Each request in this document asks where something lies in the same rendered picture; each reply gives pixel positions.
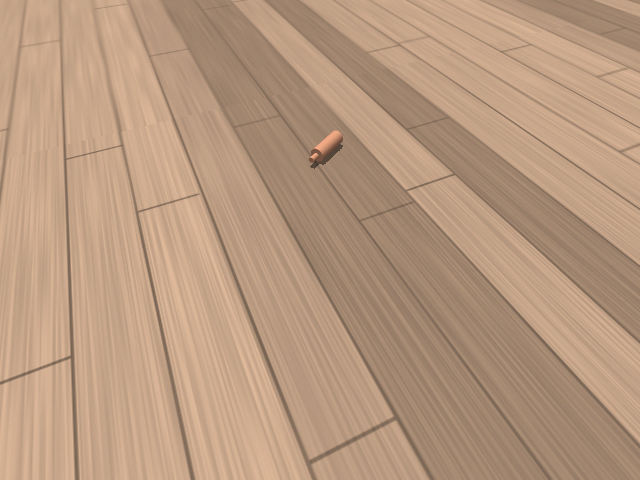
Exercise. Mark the bottle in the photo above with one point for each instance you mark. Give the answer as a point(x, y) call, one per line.
point(326, 146)

